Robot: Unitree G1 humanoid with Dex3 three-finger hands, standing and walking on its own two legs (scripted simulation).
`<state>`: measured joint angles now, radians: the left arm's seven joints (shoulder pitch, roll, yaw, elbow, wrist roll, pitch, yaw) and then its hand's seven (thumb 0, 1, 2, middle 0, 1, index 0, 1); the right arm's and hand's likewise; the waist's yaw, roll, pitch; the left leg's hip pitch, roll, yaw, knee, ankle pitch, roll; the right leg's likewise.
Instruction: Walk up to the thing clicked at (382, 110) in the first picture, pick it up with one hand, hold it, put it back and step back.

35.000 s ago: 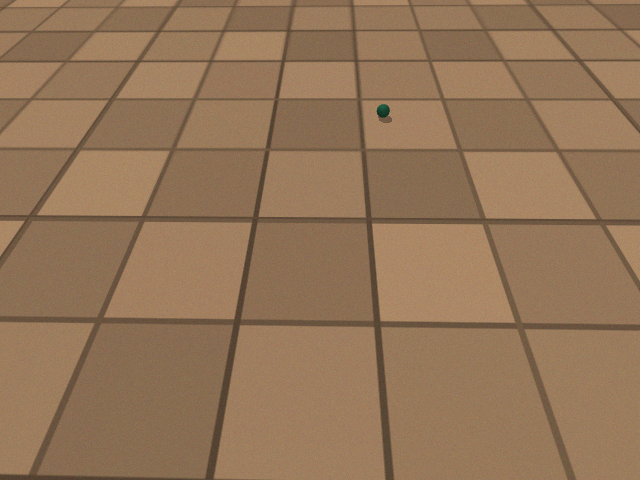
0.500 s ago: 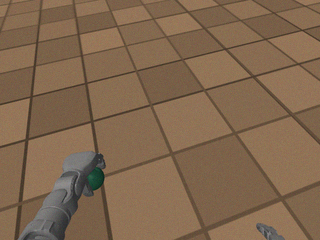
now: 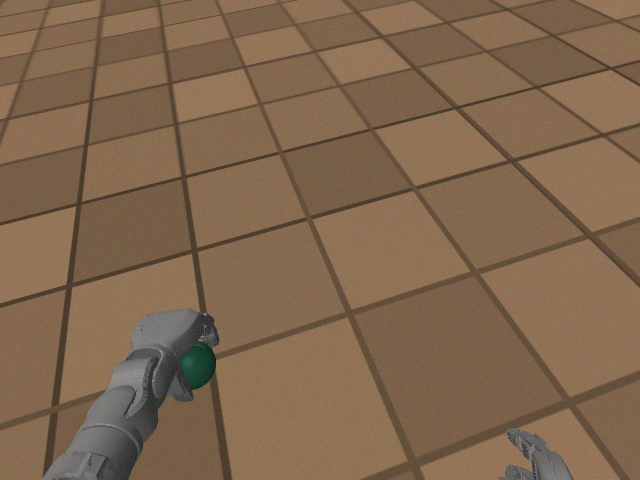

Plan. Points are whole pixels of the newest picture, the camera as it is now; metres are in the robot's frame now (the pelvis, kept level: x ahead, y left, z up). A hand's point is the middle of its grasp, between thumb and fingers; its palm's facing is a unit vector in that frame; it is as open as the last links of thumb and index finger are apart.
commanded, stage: hold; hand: left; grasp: from above
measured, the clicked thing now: (191, 364) +0.31 +0.22 -0.08
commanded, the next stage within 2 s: crouch in 0.98 s
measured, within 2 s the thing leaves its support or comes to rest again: neither
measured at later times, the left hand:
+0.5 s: hand (171, 367) +0.28 +0.22 -0.03, palm faces -0.46 -0.06 -0.89, open 9.2 cm
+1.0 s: hand (173, 364) +0.29 +0.22 -0.03, palm faces -0.46 -0.05 -0.89, open 9.2 cm
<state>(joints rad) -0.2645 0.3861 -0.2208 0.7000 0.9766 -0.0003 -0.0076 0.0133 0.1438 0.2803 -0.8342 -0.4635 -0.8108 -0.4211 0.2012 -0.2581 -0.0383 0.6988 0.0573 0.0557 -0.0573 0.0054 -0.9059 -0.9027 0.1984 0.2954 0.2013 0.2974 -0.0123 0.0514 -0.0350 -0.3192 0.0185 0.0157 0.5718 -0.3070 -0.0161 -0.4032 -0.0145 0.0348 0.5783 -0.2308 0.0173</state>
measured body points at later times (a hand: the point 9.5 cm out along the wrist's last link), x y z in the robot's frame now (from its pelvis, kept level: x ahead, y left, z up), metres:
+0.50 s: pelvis -0.01 +0.00 +0.01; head +0.00 -0.02 +0.45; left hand +0.30 +0.22 +0.02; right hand +0.14 -0.25 -0.11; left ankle -0.01 +0.13 -0.73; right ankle +0.04 -0.13 -0.73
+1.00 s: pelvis +0.00 +0.00 +0.01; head +0.01 -0.02 +0.46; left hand +0.31 +0.22 +0.02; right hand +0.15 -0.25 -0.11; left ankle -0.01 +0.13 -0.73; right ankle +0.04 -0.13 -0.73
